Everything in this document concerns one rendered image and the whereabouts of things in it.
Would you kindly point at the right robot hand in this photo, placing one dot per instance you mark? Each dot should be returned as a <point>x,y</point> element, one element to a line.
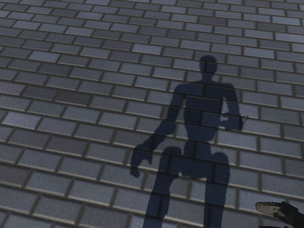
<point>282,210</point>

